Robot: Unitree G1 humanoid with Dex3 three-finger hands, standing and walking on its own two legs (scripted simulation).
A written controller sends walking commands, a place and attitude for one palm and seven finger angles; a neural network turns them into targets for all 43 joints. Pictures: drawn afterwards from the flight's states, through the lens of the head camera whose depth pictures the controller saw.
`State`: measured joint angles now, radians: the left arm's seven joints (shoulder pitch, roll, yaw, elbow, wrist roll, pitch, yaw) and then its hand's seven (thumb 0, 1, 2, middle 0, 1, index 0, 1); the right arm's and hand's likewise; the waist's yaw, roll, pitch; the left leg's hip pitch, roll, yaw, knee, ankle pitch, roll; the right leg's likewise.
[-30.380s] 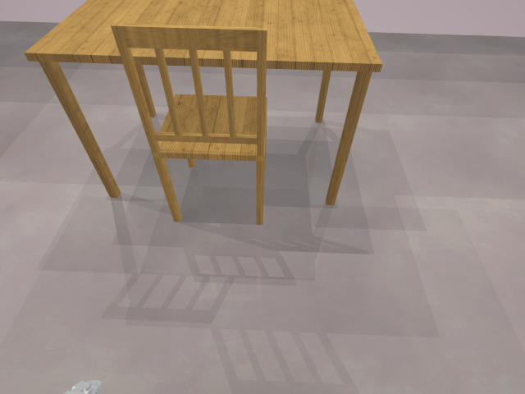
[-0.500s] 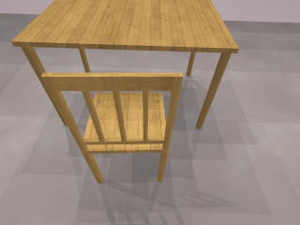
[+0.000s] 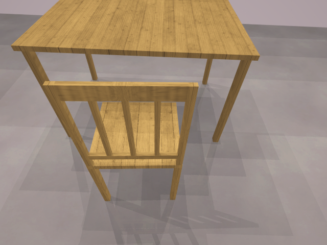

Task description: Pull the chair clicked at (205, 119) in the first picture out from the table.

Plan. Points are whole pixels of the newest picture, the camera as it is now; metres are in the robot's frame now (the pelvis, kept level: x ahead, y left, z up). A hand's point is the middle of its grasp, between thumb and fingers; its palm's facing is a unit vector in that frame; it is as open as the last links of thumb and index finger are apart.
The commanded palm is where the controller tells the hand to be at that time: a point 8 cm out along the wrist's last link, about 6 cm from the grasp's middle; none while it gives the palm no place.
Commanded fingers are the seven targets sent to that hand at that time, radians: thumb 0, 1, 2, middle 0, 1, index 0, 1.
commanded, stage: look again from close up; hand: left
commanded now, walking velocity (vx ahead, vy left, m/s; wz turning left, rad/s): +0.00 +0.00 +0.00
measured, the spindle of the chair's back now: (129, 131) +0.50 +0.15 -0.09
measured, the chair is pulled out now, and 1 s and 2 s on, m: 0.32 0.32 0.32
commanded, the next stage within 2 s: shuffle to correct the standing spot in 0.38 s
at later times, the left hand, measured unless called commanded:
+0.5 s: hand out of the picture -0.01 +0.17 -0.18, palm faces +0.02 -0.98 -0.18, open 7.4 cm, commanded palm none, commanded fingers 0.00 0.90 0.90 -0.20 -0.30 -0.20 -0.30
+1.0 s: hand out of the picture -0.01 +0.13 -0.19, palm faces +0.05 -0.99 -0.15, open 7.4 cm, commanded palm none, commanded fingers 0.00 0.90 0.90 -0.20 -0.30 -0.20 -0.30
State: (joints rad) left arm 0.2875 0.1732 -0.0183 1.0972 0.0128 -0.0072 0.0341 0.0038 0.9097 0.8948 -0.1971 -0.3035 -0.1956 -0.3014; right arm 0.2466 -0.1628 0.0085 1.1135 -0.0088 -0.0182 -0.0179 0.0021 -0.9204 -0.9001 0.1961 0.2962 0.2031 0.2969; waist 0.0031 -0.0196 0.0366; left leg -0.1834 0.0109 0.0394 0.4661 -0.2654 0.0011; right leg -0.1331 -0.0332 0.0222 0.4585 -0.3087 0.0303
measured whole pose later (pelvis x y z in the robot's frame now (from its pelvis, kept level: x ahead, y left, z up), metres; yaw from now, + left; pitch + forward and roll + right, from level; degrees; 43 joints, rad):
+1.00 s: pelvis +0.05 -0.03 -0.01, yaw +2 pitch +0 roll +0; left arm 0.38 0.15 0.01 1.13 0.02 0.02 0.02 0.01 0.91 0.89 -0.20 -0.30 -0.19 -0.30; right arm 0.30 -0.12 -0.01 1.11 -0.03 -0.04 -0.04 0.00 -0.91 -0.90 0.20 0.30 0.20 0.30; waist -0.01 -0.04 0.04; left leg -0.19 0.05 0.00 0.59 -0.40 -0.03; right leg -0.25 -0.01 -0.07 0.79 -0.54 -0.04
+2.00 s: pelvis +0.05 -0.03 +0.00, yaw +2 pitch +0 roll +0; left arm 0.28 0.17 -0.01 0.99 0.01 0.00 0.04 0.01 0.91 0.89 -0.20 -0.30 -0.20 -0.30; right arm 0.33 -0.15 0.01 1.05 -0.03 0.00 0.00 0.00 -0.92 -0.90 0.20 0.30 0.20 0.30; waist -0.01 0.01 0.02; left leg -0.27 -0.01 0.08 0.52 -0.26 0.05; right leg -0.22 -0.01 -0.09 0.53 -0.31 -0.03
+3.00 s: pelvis +0.09 -0.01 +0.00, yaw +2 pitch -1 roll +0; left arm 0.31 0.15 -0.02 1.09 0.01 0.00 0.04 0.00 0.91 0.89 -0.20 -0.30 -0.19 -0.30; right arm 0.28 -0.14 0.01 1.14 -0.01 -0.03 -0.02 0.00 -0.92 -0.90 0.20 0.30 0.20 0.30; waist 0.01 -0.02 0.03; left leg -0.15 -0.05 0.10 0.41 -0.26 0.08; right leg -0.11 -0.03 -0.07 0.42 -0.30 0.01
